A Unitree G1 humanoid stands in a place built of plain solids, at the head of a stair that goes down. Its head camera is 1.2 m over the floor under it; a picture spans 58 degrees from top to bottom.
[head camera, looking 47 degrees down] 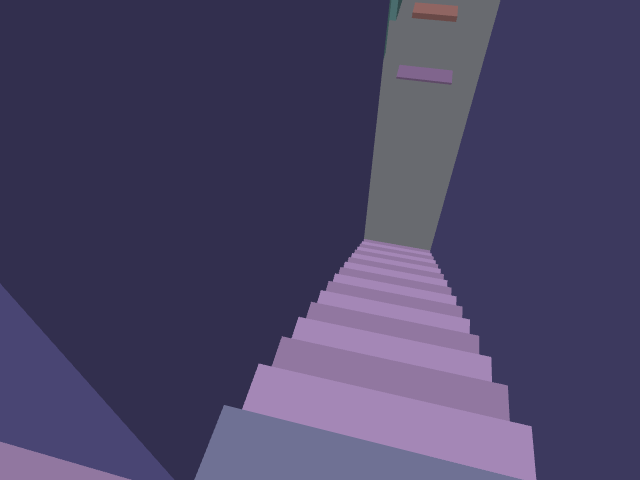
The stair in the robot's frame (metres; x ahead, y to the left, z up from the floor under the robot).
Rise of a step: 0.20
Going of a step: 0.23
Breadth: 0.92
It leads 14 degrees to the right of straight ahead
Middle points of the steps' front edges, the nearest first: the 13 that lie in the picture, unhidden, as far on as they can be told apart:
0.38 -0.17 0.00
0.61 -0.23 -0.20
0.83 -0.28 -0.39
1.06 -0.34 -0.59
1.28 -0.39 -0.79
1.51 -0.45 -0.99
1.73 -0.50 -1.19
1.96 -0.55 -1.38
2.18 -0.61 -1.58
2.41 -0.66 -1.78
2.63 -0.72 -1.98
2.86 -0.77 -2.18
3.09 -0.83 -2.37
